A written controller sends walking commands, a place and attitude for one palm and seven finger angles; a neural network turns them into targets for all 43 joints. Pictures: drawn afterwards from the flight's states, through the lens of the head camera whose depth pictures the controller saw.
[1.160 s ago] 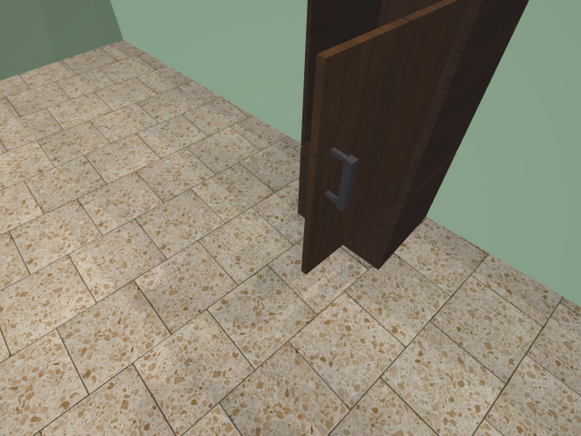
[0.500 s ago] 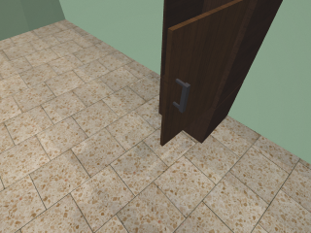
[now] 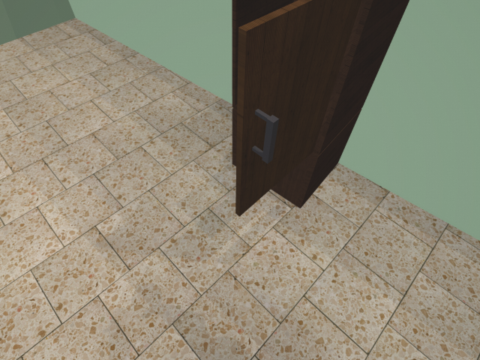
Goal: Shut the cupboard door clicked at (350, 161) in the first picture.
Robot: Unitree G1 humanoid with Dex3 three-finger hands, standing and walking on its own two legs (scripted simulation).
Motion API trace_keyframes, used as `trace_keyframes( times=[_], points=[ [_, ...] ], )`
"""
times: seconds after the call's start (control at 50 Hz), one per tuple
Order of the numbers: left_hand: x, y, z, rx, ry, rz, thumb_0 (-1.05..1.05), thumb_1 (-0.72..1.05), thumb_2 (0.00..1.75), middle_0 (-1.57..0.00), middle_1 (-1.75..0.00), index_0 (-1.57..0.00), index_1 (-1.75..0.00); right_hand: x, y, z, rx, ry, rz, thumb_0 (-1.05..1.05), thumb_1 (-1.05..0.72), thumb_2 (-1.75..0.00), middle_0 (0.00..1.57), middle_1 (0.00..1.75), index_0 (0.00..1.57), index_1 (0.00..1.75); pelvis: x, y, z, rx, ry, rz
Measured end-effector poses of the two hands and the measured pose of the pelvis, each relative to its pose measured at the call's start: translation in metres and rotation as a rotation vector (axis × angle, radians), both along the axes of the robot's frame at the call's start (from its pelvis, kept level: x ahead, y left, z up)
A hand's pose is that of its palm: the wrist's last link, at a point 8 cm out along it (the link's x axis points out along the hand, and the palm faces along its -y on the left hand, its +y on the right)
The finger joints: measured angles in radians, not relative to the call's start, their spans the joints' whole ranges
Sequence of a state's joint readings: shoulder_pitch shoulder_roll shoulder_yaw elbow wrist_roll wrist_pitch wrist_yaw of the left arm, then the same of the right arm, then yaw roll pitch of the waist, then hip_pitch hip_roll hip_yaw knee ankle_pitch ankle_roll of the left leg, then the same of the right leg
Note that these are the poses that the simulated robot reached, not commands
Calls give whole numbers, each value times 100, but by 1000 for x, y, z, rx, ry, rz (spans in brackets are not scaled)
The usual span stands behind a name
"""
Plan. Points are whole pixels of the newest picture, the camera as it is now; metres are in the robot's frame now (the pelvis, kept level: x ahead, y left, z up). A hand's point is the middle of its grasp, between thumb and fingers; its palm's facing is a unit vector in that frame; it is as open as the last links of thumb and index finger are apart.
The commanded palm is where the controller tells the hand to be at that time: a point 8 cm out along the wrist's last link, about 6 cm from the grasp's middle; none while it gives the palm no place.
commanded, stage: walk around to get in front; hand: left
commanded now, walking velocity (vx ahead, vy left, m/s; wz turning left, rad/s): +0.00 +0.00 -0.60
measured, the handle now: (263, 136) +0.58 -0.01 +0.00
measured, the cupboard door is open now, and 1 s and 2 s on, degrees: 85 85 85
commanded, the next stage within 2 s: none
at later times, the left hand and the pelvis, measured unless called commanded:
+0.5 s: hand out of the picture +0.10 +0.12 -0.17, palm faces -0.21 -0.95 -0.25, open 7.4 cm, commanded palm none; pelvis +0.00 -0.06 +0.00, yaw -15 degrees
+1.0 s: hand (193, 307) +0.24 +0.11 -0.17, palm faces -0.53 -0.82 -0.22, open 7.4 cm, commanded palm none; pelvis +0.04 -0.02 +0.00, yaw -33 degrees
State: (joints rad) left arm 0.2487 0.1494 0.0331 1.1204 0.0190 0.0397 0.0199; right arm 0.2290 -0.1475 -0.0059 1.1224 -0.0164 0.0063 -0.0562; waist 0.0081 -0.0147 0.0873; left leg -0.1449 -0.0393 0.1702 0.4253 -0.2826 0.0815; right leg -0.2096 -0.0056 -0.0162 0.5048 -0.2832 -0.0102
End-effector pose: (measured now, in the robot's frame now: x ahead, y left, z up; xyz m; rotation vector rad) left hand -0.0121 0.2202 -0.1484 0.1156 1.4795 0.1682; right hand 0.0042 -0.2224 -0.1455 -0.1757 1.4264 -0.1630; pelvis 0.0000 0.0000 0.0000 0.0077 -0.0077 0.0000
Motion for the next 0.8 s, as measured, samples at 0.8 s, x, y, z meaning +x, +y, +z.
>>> trace_keyframes(
  times=[0.8],
  points=[
    [193, -24, -8, 0, -156, -440, 1, 91, 89, -20, -29, -20, -30, 37, -71, 36, -163, -265, -283, 0, -90, -90, 21, 30, 21, 30, 29, -24, -4, -35, 49, -435]
  ],
)
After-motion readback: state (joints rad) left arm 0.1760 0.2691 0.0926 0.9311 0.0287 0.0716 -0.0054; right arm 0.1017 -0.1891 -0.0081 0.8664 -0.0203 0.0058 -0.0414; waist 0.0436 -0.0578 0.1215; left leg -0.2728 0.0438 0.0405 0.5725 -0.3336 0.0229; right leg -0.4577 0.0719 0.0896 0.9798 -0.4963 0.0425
